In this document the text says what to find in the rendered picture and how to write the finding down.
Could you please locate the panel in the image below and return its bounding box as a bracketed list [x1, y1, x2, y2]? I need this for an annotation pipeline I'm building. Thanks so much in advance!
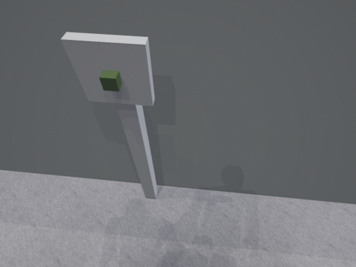
[61, 32, 157, 199]

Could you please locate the button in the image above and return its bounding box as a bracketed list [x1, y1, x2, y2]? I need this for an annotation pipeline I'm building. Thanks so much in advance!
[99, 70, 122, 92]

